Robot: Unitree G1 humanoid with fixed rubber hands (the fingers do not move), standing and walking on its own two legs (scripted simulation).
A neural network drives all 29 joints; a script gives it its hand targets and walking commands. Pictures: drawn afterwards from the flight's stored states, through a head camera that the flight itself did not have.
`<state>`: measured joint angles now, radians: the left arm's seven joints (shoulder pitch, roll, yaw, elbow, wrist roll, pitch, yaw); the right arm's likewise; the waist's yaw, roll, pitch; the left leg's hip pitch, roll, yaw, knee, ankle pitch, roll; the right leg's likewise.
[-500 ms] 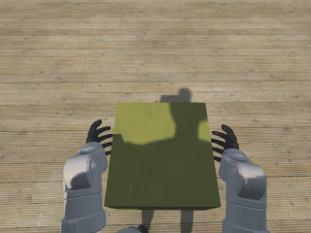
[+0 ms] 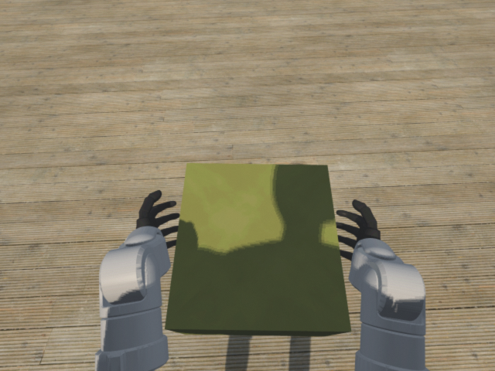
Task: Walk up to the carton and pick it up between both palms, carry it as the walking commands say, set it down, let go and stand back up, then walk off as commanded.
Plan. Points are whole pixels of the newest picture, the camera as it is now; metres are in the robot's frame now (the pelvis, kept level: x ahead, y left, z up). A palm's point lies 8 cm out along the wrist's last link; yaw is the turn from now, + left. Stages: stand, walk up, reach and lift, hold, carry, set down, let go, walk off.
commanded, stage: carry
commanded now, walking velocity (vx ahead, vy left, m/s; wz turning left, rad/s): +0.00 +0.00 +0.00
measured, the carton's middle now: (255, 250) +0.32 +0.00 -0.01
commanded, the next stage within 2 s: none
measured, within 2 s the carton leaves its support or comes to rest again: neither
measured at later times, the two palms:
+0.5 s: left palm (136, 263) +0.26 +0.17 +0.08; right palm (366, 276) +0.24 -0.15 +0.07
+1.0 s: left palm (136, 269) +0.25 +0.17 +0.07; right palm (365, 282) +0.24 -0.15 +0.06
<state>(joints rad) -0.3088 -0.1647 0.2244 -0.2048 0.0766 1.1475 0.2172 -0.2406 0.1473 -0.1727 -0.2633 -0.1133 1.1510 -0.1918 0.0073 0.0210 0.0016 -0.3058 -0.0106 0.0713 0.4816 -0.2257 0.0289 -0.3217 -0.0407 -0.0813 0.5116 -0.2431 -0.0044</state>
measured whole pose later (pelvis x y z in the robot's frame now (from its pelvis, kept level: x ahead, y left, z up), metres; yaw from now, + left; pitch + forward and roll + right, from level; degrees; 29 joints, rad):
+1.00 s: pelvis -0.03 +0.01 +0.00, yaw +0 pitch +1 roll +0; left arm -0.27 -0.15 0.22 -0.02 0.15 1.05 0.13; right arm -0.19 0.14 -0.16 -0.13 -0.12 1.09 -0.20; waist 0.01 0.02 -0.08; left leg -0.32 -0.01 0.07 0.51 -0.21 0.04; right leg -0.32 -0.04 -0.08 0.51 -0.20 0.00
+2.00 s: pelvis -0.06 +0.00 -0.02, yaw -2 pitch -1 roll +0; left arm -0.27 -0.14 0.17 -0.13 0.08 1.19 0.25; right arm -0.23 0.12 -0.14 -0.18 -0.14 1.24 -0.20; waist 0.01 0.03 -0.03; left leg -0.43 0.03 0.07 0.78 -0.42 0.01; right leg -0.41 -0.01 -0.07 0.65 -0.23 -0.03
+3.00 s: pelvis -0.16 -0.02 -0.01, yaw -26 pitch +2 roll +4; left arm -0.29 -0.16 0.22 -0.28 0.07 1.17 0.23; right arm -0.28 0.14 -0.14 -0.30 -0.13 1.20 -0.20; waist -0.03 -0.01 0.10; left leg -0.38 0.00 0.07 0.79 -0.53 -0.09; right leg -0.50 0.08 0.07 0.61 -0.14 -0.07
